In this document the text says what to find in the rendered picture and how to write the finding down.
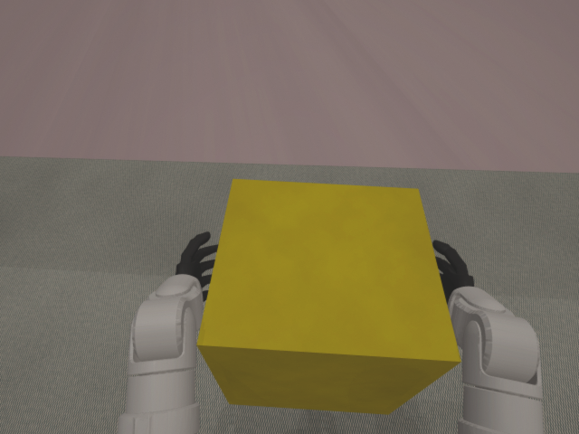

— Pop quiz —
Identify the robot left forearm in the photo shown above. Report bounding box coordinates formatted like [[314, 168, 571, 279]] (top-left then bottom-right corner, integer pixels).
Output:
[[117, 274, 204, 434]]

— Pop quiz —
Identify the robot right forearm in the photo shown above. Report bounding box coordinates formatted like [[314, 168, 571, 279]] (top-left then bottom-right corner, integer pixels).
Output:
[[447, 287, 544, 434]]

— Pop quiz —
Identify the right robot hand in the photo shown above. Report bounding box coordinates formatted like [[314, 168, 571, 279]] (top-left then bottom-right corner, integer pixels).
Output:
[[432, 240, 474, 305]]

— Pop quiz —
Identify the left robot hand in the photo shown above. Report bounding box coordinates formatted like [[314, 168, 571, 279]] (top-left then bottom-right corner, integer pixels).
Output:
[[176, 231, 219, 302]]

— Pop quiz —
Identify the carton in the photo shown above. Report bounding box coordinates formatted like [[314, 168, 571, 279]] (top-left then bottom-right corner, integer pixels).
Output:
[[197, 179, 461, 415]]

